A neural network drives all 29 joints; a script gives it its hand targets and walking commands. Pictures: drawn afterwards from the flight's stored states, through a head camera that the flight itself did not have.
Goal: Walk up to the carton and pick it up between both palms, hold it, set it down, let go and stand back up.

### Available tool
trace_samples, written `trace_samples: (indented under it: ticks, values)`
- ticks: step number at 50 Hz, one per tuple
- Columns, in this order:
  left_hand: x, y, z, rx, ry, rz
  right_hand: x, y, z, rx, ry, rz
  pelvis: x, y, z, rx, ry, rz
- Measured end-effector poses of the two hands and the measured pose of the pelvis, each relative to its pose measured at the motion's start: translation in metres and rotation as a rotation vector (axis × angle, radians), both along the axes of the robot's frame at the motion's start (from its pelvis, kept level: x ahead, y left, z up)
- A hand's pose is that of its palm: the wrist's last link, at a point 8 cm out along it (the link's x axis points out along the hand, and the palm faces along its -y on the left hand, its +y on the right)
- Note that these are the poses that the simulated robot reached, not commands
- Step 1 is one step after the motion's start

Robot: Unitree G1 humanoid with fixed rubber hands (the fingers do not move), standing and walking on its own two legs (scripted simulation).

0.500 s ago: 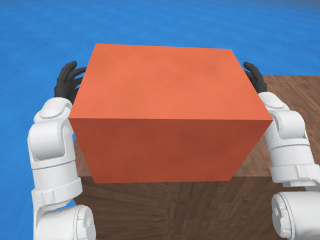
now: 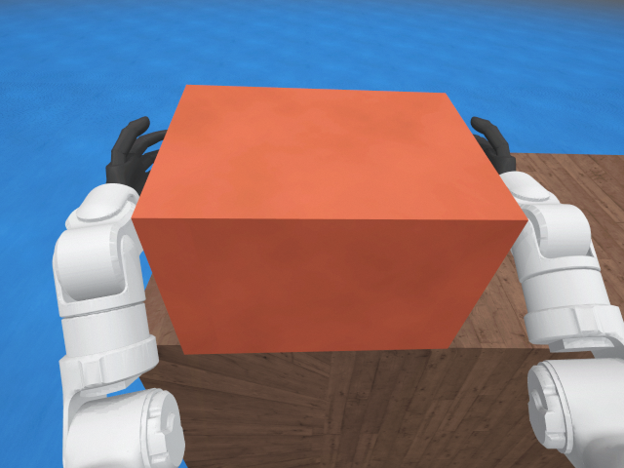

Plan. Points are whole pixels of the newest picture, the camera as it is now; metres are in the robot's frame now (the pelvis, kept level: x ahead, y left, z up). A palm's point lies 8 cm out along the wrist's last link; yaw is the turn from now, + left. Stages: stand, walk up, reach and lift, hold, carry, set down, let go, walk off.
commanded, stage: hold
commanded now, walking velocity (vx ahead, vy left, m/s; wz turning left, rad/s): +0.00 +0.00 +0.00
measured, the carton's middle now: (319, 219) +0.36 -0.01 +0.19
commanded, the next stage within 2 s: none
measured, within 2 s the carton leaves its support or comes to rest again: neither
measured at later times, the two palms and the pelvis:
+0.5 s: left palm (120, 192) +0.35 +0.20 +0.24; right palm (488, 177) +0.36 -0.21 +0.24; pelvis +0.00 +0.00 +0.00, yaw +0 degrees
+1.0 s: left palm (123, 193) +0.35 +0.20 +0.24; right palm (491, 178) +0.36 -0.21 +0.24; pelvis +0.00 +0.00 +0.00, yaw +0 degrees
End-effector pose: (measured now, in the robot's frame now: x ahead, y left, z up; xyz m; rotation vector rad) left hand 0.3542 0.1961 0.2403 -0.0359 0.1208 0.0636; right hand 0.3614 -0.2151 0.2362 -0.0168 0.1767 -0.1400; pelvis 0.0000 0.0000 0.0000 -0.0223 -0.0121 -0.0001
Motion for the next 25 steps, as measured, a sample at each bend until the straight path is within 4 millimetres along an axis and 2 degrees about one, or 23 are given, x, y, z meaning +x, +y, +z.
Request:
trace_samples:
  ticks: [25]
  values:
    - [-0.007, 0.0072, 0.002, -0.008, -0.009, 0.018, 0.001, 0.0078, 0.0055, 0.0, -0.008, 0.01, 0.0019, -0.0011, 0.0001, 0.0, -0.005, 0.005]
